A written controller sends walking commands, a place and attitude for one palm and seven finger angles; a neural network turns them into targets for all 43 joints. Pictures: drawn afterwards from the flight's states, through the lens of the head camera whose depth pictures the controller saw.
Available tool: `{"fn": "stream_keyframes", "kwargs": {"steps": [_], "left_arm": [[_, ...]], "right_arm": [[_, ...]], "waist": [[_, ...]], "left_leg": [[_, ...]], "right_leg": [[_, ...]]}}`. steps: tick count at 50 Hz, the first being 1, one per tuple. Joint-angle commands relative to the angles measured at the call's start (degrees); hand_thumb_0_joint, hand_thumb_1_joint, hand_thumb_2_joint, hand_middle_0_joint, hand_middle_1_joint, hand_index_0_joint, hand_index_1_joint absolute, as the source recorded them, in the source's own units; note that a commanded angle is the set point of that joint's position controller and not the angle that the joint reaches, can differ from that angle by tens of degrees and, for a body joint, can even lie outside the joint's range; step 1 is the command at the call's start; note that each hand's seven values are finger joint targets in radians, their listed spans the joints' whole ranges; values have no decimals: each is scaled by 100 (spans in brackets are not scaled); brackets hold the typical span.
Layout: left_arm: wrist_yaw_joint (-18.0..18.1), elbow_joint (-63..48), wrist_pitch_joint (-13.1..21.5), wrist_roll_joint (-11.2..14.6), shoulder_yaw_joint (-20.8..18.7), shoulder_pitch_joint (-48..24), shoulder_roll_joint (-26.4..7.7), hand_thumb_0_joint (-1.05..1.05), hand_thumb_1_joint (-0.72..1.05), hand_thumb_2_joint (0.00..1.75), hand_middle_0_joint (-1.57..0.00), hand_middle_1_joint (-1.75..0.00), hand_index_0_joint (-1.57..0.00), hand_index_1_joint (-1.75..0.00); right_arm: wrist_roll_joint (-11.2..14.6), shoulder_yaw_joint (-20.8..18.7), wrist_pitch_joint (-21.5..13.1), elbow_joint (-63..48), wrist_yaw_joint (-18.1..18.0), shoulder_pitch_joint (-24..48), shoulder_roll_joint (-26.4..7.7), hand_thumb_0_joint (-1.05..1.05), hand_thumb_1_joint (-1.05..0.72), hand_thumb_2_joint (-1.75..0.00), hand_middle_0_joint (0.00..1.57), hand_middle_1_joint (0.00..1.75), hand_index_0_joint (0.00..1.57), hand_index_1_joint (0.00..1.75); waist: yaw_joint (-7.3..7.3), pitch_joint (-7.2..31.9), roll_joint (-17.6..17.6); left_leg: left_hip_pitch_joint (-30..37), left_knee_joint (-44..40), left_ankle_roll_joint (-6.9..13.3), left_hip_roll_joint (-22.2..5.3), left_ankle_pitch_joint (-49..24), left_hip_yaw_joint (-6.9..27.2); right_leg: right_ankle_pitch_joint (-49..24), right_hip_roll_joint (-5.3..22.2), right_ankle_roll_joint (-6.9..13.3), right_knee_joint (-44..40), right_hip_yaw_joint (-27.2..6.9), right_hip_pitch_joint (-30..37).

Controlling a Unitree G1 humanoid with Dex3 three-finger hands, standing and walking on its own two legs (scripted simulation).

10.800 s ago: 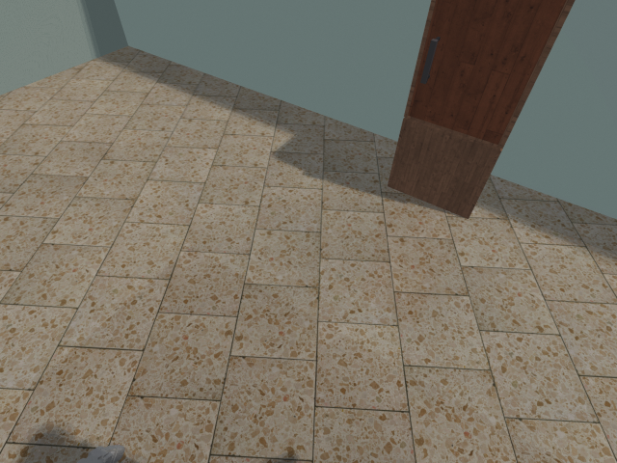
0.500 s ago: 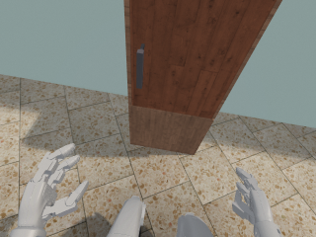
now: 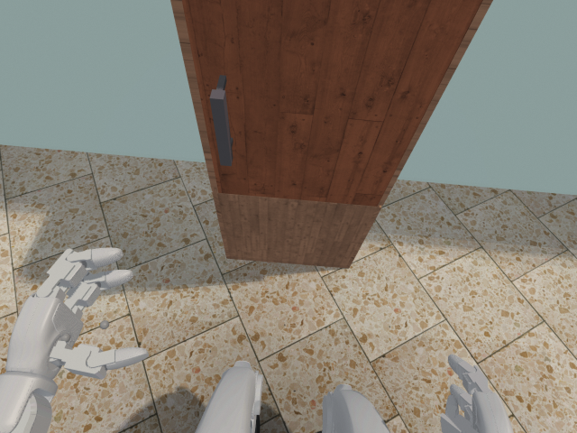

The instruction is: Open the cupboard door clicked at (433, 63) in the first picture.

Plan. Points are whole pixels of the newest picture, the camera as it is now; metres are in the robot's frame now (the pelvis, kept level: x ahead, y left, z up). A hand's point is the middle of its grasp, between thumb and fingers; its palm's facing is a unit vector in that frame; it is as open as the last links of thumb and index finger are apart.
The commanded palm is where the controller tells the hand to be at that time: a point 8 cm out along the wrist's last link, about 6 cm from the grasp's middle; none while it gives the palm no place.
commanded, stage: raise the hand with hooked fingers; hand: left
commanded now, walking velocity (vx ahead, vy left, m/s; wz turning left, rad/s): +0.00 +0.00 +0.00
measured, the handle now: (224, 123) +0.58 +0.16 +0.02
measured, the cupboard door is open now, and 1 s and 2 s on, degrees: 0 0 0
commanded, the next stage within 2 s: move the hooked fingers beside the handle in 1.04 s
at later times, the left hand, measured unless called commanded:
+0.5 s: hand (86, 286) +0.27 +0.27 +0.05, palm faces +0.01 -1.00 -0.07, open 13.9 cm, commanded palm +0.26 +0.32 +0.05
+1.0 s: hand (89, 281) +0.28 +0.27 +0.04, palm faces +0.02 -1.00 -0.05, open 13.9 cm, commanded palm +0.26 +0.32 +0.05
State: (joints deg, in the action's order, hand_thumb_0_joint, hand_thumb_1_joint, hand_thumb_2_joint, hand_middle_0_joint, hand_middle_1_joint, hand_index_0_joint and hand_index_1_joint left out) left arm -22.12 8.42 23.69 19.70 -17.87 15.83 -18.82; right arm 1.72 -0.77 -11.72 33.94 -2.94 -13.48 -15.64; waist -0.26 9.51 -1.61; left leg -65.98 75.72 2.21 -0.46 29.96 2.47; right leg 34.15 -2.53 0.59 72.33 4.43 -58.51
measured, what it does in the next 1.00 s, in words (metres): stands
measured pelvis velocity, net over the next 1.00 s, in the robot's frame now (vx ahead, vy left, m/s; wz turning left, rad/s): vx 0.00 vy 0.00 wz -0.01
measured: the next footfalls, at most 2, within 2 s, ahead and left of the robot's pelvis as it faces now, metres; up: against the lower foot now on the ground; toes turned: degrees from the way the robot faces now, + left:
none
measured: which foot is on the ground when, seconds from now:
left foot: down 0.00-1.00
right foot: down 0.00-1.00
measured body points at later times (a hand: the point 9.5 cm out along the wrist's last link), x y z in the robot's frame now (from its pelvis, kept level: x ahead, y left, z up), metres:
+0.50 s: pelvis +0.00 +0.00 +0.00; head +0.10 +0.04 +0.44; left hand +0.27 +0.32 +0.05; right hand +0.18 -0.24 -0.07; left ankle +0.05 +0.09 -0.62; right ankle +0.01 -0.12 -0.62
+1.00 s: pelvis +0.00 +0.00 +0.01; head +0.10 +0.03 +0.44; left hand +0.28 +0.33 +0.04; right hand +0.16 -0.26 -0.07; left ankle +0.05 +0.09 -0.62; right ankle +0.01 -0.12 -0.62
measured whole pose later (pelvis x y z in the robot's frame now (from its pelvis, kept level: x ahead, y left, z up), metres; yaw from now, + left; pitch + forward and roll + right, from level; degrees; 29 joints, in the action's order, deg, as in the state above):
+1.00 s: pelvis +0.00 +0.00 +0.01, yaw -1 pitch +21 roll -4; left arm -28.4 21.2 22.7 21.4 -24.3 2.6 -23.8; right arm 2.0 1.4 -8.7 30.8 -2.6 -14.1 -15.7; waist -1.4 9.6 -0.9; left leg -65.6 73.8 2.1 -0.9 28.9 1.9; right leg 32.9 -2.9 0.7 70.7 3.8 -58.6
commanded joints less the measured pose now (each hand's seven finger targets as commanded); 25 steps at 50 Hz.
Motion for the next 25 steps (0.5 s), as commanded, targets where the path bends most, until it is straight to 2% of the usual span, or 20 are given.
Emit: {"fn": "stream_keyframes", "kwargs": {"steps": [1,2,4,5,7,10,12,13,15,16,18,20,22,25], "left_arm": [[-288,-1706,352,296,-867,-393,-1346,0,-36,36,-29,-111,-29,-111],[-219,-1901,419,333,-954,-351,-1375,0,-38,35,-29,-112,-29,-112],[-48,-1916,526,361,-1015,-209,-1238,0,-43,33,-29,-115,-29,-115],[34,-1721,526,350,-1156,-194,-1320,0,-45,32,-30,-117,-30,-117],[89,-1276,472,272,-968,-240,-1065,0,-50,30,-30,-120,-30,-120],[-124,-379,179,210,-736,-532,-876,0,-50,30,-30,-120,-30,-120],[-351,-195,-1,197,-648,-883,-985,0,-50,30,-30,-120,-30,-120],[-466,-153,-59,198,-614,-1074,-1042,0,-50,30,-30,-120,-30,-120],[-624,-295,-40,250,-683,-1541,-1232,0,-50,30,-30,-120,-30,-120],[-661,-414,28,245,-773,-1719,-1387,0,-50,30,-30,-120,-30,-120],[-634,-724,240,238,-927,-1962,-1597,0,-50,30,-30,-120,-30,-120],[-530,-777,414,257,-1231,-2053,-1910,0,-50,30,-30,-120,-30,-120],[-474,-569,491,266,-1275,-1903,-1840,0,-50,30,-30,-120,-30,-120],[-498,116,320,299,-1360,-1854,-1867,0,-50,30,-30,-120,-30,-120]], "right_arm": [[36,-349,-429,-1024,-102,25,-803,0,-90,-90,20,30,20,30],[24,-351,-439,-1018,-83,30,-759,0,-90,-90,20,30,20,30],[1,-357,-413,-967,-36,64,-679,0,-90,-90,20,30,20,30],[-21,-366,-384,-913,-24,38,-661,0,-90,-90,20,30,20,30],[-28,-342,-277,-875,35,64,-674,0,-90,-90,20,30,20,30],[15,-331,-141,-920,20,-14,-790,0,-90,-90,20,30,20,30],[46,-293,-94,-1023,-3,-32,-883,0,-90,-90,20,30,20,30],[64,-282,-87,-1070,-28,-60,-926,0,-90,-90,20,30,20,30],[58,-263,-114,-1108,-77,-73,-952,0,-90,-90,20,30,20,30],[52,-257,-117,-1110,-85,-73,-962,0,-90,-90,20,30,20,30],[25,-247,-154,-1112,-95,-29,-941,0,-90,-90,20,30,20,30],[-16,-219,-176,-1092,-86,-14,-929,0,-90,-90,20,30,20,30],[-11,-204,-145,-1049,-72,12,-892,0,-90,-90,20,30,20,30],[13,-176,-60,-1042,-71,-17,-923,0,-90,-90,20,30,20,30]], "waist": [[208,2372,-595],[245,2531,-699],[298,2418,-812],[291,2314,-757],[163,1913,-764],[-40,1411,-296],[-77,1409,-321],[-128,1430,-227],[-128,1604,-337],[-106,1753,-362],[-39,1960,-649],[75,1982,-860],[87,1978,-839],[92,1729,-646]], "left_leg": [[2487,-1187,-106,-45,-2129,223],[2707,-1186,-140,-57,-2472,239],[2883,-1210,-216,-85,-2789,259],[2814,-1173,-243,-93,-2904,287],[2617,-1197,-271,-102,-2614,286],[2082,-1181,-180,-73,-1890,235],[2000,-1253,-151,-56,-1618,220],[2008,-1273,-129,-64,-1521,243],[2113,-1226,-101,-58,-1501,259],[2246,-1240,-101,-63,-1547,269],[2559,-1291,-141,-88,-1587,338],[2650,-1347,-212,-92,-1584,414],[2719,-1398,-225,-102,-1539,407],[2231,-1437,-167,-70,-1082,363]], "right_leg": [[-1723,-3,162,-956,-157,689],[-1917,-1,159,-917,-138,695],[-1969,-17,158,-867,-67,588],[-2003,-49,174,-821,-40,540],[-1780,-40,149,-826,23,305],[-1539,-79,130,-933,11,200],[-1399,-50,119,-1029,-21,239],[-1336,-53,115,-1064,-22,237],[-1296,-66,148,-1070,-77,241],[-1287,-61,153,-1086,-93,265],[-1169,-56,180,-1038,-85,126],[-1076,-72,231,-955,-59,51],[-1046,-57,209,-968,-48,19],[-849,-67,198,-1017,-64,124]]}}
